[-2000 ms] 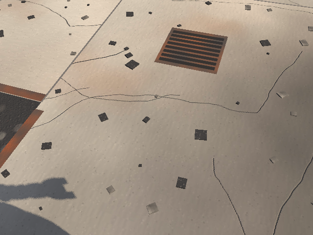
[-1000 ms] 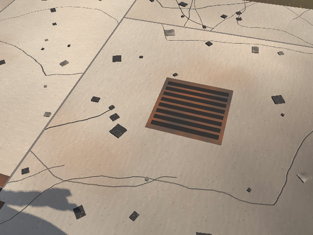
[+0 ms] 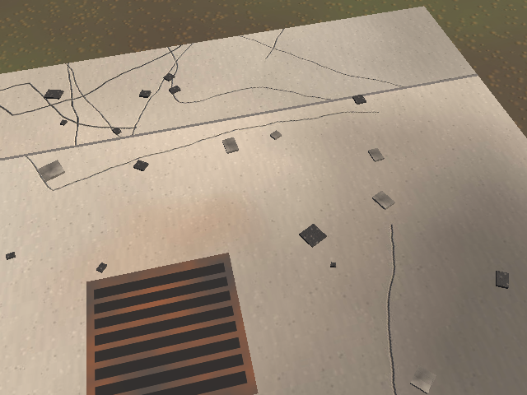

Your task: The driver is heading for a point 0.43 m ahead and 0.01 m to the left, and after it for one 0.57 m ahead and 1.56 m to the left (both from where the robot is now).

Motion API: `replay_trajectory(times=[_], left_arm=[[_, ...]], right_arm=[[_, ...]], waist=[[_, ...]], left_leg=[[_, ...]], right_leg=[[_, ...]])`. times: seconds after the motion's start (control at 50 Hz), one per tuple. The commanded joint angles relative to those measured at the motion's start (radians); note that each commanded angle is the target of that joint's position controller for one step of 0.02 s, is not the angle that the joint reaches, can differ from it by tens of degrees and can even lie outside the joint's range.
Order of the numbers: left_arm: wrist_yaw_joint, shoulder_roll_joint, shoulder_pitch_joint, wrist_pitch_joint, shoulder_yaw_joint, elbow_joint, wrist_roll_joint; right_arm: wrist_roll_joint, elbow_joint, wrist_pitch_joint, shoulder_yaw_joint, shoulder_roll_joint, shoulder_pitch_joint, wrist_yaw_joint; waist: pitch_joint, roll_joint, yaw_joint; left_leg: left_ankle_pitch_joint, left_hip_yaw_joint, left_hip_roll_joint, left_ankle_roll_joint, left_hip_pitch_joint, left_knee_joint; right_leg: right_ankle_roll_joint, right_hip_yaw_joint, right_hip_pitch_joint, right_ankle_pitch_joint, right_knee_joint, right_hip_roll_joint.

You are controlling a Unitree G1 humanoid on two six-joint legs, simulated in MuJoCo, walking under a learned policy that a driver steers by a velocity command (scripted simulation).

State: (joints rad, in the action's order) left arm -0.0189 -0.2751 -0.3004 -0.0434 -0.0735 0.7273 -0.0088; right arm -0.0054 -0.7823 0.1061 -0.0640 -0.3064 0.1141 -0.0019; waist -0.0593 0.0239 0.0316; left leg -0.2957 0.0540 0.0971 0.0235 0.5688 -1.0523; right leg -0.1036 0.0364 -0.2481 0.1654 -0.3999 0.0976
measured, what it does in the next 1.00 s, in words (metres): walks ahead: left foot, then right foot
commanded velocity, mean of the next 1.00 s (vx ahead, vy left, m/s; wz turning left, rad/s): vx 0.50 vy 0.00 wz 0.03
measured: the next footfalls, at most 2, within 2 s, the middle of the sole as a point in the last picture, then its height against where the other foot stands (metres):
left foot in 0.28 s outside the picture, level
right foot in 0.74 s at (348, 360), level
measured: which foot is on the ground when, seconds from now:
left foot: up 0.00-0.26, down 0.28-0.74, up 0.76-1.00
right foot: down 0.00-0.28, up 0.30-0.72, down 0.74-1.00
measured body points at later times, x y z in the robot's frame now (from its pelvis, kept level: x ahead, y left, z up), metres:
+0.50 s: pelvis +0.29 +0.05 +0.00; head +0.31 +0.05 +0.45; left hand +0.48 +0.29 -0.10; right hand +0.29 -0.23 -0.12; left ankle +0.32 +0.14 -0.74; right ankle +0.28 -0.10 -0.68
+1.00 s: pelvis +0.53 -0.02 +0.00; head +0.55 -0.03 +0.45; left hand +0.55 +0.27 -0.11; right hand +0.72 -0.28 -0.10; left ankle +0.61 +0.14 -0.67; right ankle +0.50 -0.14 -0.74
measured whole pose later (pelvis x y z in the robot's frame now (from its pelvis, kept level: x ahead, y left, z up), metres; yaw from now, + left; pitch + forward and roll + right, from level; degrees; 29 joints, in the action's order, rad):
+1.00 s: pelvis +0.53 -0.02 +0.00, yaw +7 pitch +1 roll -2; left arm 0.00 -0.27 -0.32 -0.09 -0.07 0.79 0.01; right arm 0.02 -0.71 0.03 -0.08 -0.33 0.20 -0.01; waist -0.01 0.06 0.05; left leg -0.18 0.05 0.09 0.02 0.67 -0.98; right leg -0.02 -0.11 -0.09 0.21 -0.28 0.02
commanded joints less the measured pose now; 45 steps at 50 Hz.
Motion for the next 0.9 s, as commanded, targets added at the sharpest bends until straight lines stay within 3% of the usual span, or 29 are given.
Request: replay_trajectory(times=[0.02,0.1,0.18,0.24,0.26,0.28,0.3,0.32,0.34,0.36,0.38,0.4,0.42,0.46,0.54,0.64,0.68,0.72,0.74,0.76,0.78,0.8,0.82,0.84,0.9], left_arm=[[0.024,-0.175,0.031,-0.024,-0.045,-0.08,-0.004],[0.037,-0.18,-0.022,-0.014,-0.048,-0.06,-0.01],[0.039,-0.17,-0.077,-0.006,-0.048,-0.033,-0.018],[0.045,-0.161,-0.072,0.005,-0.048,-0.026,-0.011],[0.044,-0.143,-0.066,0.007,-0.041,-0.025,-0.009],[0.04,-0.101,-0.066,0.006,-0.024,-0.031,-0.002],[0.04,-0.05,-0.131,0.002,-0.004,-0.044,0.015],[0.038,-0.028,-0.254,-0.01,0.005,-0.042,-0.024],[0.04,-0.127,-0.186,-0.014,-0.01,-0.029,-0.031],[0.038,-0.162,-0.055,-0.017,-0.018,-0.052,-0.023],[0.038,-0.152,0.02,-0.022,-0.015,-0.071,-0.005],[0.035,-0.138,0.054,-0.031,-0.016,-0.085,0.01],[0.032,-0.12,0.051,-0.038,-0.015,-0.088,0.013],[0.028,-0.085,0.046,-0.043,-0.007,-0.094,0.015],[0.019,-0.037,0.176,-0.052,0.019,-0.13,0.016],[0.004,-0.072,0.288,-0.067,0.012,-0.155,-0.004],[0.005,-0.096,0.27,-0.074,0.0,-0.154,-0.008],[0.016,-0.136,0.141,-0.077,-0.023,-0.121,0.0],[0.027,-0.195,-0.01,-0.076,-0.041,-0.105,0.016],[0.026,-0.28,-0.092,-0.057,-0.06,-0.08,0.025],[0.019,-0.219,-0.096,-0.052,-0.051,-0.064,0.014],[0.019,-0.152,-0.056,-0.054,-0.031,-0.069,0.008],[0.017,-0.118,0.001,-0.054,-0.018,-0.071,0.012],[0.014,-0.088,0.046,-0.054,-0.009,-0.066,0.016],[0.014,-0.082,0.089,-0.065,-0.011,-0.045,0.019]], right_arm=[[-0.012,0.064,-0.006,-0.018,-0.072,-0.017,0.004],[0.0,0.103,0.0,-0.002,-0.042,-0.154,-0.01],[0.013,0.133,0.013,-0.01,-0.076,-0.206,-0.025],[0.013,0.117,0.027,-0.021,-0.104,-0.139,-0.031],[0.007,0.094,0.032,-0.031,-0.115,-0.063,-0.029],[-0.008,0.073,0.038,-0.044,-0.147,0.046,-0.024],[-0.021,0.06,0.037,-0.059,-0.212,0.189,-0.02],[-0.008,-0.004,0.021,-0.075,-0.252,0.281,-0.034],[0.023,0.01,0.02,-0.05,-0.156,0.255,-0.039],[0.023,0.022,0.012,-0.035,-0.111,0.189,-0.036],[0.011,0.033,0.004,-0.026,-0.1,0.141,-0.036],[0.005,0.035,-0.002,-0.02,-0.088,0.115,-0.034],[-0.001,0.037,-0.002,-0.014,-0.079,0.108,-0.031],[0.01,0.03,-0.003,-0.013,-0.078,0.125,-0.025],[0.029,0.016,-0.017,-0.035,-0.146,0.163,-0.002],[0.039,-0.004,-0.041,-0.037,-0.148,0.251,0.007],[0.038,-0.003,-0.049,-0.038,-0.151,0.253,0.011],[0.03,0.008,-0.05,-0.026,-0.109,0.242,0.012],[0.015,0.033,-0.045,-0.005,-0.047,0.225,0.009],[0.03,0.069,-0.029,0.016,0.019,0.331,0.01],[0.051,0.062,-0.027,-0.002,-0.07,0.326,0.014],[0.049,0.065,-0.032,-0.019,-0.124,0.251,0.014],[0.04,0.066,-0.039,-0.022,-0.119,0.217,0.014],[0.032,0.072,-0.046,-0.024,-0.107,0.196,0.011],[0.034,0.096,-0.068,-0.018,-0.05,0.171,-0.003]], waist=[[0.073,-0.056,-0.031],[0.04,-0.095,0.024],[0.035,-0.109,0.04],[0.052,-0.152,0.005],[0.081,-0.156,-0.034],[0.174,-0.133,-0.084],[0.33,0.026,-0.106],[0.392,0.351,-0.064],[0.279,0.199,-0.096],[0.156,0.102,-0.108],[0.093,0.035,-0.093],[0.054,0.027,-0.073],[0.058,0.051,-0.052],[0.078,0.081,-0.037],[0.062,0.069,-0.067],[0.054,0.072,-0.098],[0.057,0.082,-0.068],[0.11,0.077,0.008],[0.225,-0.023,0.08],[0.341,-0.312,0.046],[0.289,-0.29,0.054],[0.172,-0.192,0.064],[0.115,-0.144,0.041],[0.073,-0.137,0.02],[0.033,-0.145,-0.018]], left_leg=[[0.145,0.003,-0.001,0.037,0.058,0.159],[0.379,-0.005,-0.062,0.045,-0.03,0.441],[0.372,0.028,-0.083,0.023,-0.064,0.547],[0.265,0.014,-0.084,-0.017,-0.13,0.574],[0.262,-0.012,-0.096,-0.042,-0.233,0.611],[0.26,0.026,-0.041,-0.088,-0.421,0.597],[0.241,0.253,0.141,-0.179,-0.722,0.56],[-0.056,0.717,0.291,-0.323,-0.924,0.721],[-0.269,0.748,0.27,-0.299,-0.864,0.778],[-0.23,0.6,0.229,-0.264,-0.74,0.786],[-0.106,0.497,0.185,-0.254,-0.62,0.799],[0.0,0.435,0.152,-0.258,-0.535,0.815],[0.09,0.389,0.12,-0.253,-0.488,0.827],[0.203,0.333,0.091,-0.266,-0.461,0.842],[0.26,0.234,0.06,-0.258,-0.367,0.865],[0.201,0.26,0.062,-0.22,-0.353,0.816],[0.155,0.297,0.069,-0.195,-0.354,0.767],[0.166,0.277,0.005,-0.146,-0.293,0.626],[0.067,0.197,-0.059,-0.105,-0.182,0.357],[-0.268,0.063,-0.165,-0.056,0.099,0.059],[-0.286,0.074,-0.1,-0.045,0.239,-0.111],[-0.197,0.084,-0.064,-0.045,0.27,-0.168],[-0.121,0.067,-0.038,-0.038,0.242,-0.165],[-0.07,0.064,-0.017,-0.031,0.22,-0.135],[0.016,0.044,0.019,-0.017,0.15,-0.074]], right_leg=[[-0.182,0.257,0.051,-0.228,0.192,-0.243],[-0.122,0.215,-0.004,-0.103,0.181,-0.19],[-0.103,0.304,0.073,-0.045,0.103,-0.227],[-0.084,0.355,0.147,-0.111,0.014,-0.259],[-0.066,0.341,0.148,-0.194,-0.05,-0.232],[-0.035,0.293,0.109,-0.236,-0.213,-0.178],[0.015,0.209,-0.079,-0.006,-0.512,-0.087],[0.076,0.128,-0.395,0.422,-0.793,0.013],[0.076,0.178,-0.507,0.396,-0.89,-0.045],[0.073,0.141,-0.535,0.306,-0.892,-0.084],[0.073,0.091,-0.511,0.243,-0.854,-0.122],[0.075,0.081,-0.487,0.195,-0.784,-0.152],[0.077,0.075,-0.432,0.168,-0.73,-0.17],[0.093,0.048,-0.389,0.175,-0.619,-0.173],[0.131,0.01,-0.289,0.01,-0.316,-0.143],[0.142,0.024,-0.154,-0.149,-0.128,-0.095],[0.124,0.027,-0.07,-0.129,-0.074,-0.096],[0.08,0.032,0.144,-0.085,-0.029,-0.129],[0.018,0.183,0.359,-0.018,-0.03,-0.292],[-0.124,0.558,0.597,0.142,0.044,-0.516],[-0.155,0.703,0.554,0.36,0.105,-0.534],[-0.119,0.57,0.456,0.349,0.12,-0.485],[-0.091,0.439,0.361,0.231,0.137,-0.435],[-0.081,0.347,0.284,0.127,0.16,-0.397],[-0.073,0.167,0.161,-0.061,0.228,-0.354]])
Velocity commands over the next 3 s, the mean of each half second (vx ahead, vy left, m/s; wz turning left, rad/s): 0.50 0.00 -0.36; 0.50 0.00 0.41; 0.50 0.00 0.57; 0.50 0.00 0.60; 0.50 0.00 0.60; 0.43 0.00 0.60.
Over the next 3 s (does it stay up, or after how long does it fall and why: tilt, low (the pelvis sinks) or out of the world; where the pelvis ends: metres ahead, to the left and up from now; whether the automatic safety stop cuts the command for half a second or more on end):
stays up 1.37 0.62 0.00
